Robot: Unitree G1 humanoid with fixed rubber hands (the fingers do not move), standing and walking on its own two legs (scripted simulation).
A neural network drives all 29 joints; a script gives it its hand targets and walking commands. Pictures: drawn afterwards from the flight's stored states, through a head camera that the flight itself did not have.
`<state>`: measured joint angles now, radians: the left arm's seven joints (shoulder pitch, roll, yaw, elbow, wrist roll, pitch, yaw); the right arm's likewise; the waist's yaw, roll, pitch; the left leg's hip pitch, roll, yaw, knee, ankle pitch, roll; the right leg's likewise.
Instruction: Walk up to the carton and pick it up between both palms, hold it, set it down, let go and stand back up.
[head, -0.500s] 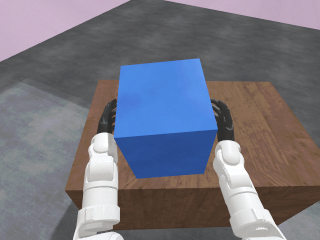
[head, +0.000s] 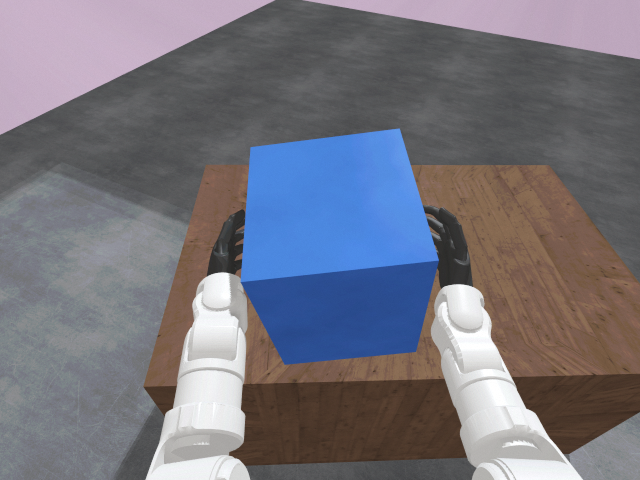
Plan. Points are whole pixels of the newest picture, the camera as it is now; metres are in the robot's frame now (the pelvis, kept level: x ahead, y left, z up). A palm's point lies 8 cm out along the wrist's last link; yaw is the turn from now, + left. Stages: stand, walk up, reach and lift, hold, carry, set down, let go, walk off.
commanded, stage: set down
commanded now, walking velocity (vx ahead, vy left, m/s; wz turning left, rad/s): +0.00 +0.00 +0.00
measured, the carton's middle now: (337, 255) +0.41 -0.01 +0.06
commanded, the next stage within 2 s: none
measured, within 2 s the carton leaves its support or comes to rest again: neither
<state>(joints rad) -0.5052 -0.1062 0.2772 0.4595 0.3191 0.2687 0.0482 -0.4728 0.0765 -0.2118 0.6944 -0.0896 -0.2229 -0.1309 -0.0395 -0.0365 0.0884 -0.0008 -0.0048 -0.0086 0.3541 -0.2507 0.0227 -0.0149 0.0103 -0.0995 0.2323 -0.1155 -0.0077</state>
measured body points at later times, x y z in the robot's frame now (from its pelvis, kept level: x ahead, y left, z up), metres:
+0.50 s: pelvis +0.01 -0.02 +0.00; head +0.03 +0.00 +0.45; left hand +0.40 +0.12 +0.04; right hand +0.39 -0.17 +0.07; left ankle -0.03 +0.09 -0.75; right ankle +0.02 -0.12 -0.75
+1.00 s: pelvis +0.03 +0.00 +0.00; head +0.09 +0.01 +0.44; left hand +0.43 +0.13 +0.00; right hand +0.42 -0.16 +0.03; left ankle -0.03 +0.09 -0.75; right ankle +0.02 -0.12 -0.75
